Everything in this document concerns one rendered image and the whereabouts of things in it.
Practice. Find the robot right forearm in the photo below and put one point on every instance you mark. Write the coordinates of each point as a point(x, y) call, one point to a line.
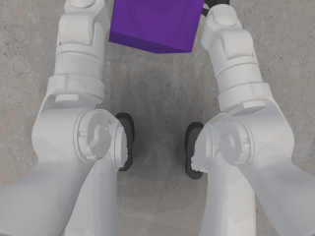
point(235, 64)

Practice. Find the right robot upper arm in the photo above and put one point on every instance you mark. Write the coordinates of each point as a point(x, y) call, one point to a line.
point(261, 146)

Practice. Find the right robot thigh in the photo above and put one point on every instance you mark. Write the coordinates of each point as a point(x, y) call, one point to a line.
point(230, 208)

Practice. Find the robot left forearm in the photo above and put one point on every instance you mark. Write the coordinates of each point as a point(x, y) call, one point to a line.
point(79, 57)

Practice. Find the left robot foot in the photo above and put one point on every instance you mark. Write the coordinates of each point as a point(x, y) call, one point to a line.
point(127, 122)

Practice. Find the left robot upper arm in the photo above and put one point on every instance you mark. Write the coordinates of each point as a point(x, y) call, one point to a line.
point(67, 143)

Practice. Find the right robot hand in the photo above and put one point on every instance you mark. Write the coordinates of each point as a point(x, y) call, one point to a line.
point(212, 3)

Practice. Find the carton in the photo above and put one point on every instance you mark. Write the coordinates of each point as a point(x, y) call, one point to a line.
point(157, 26)

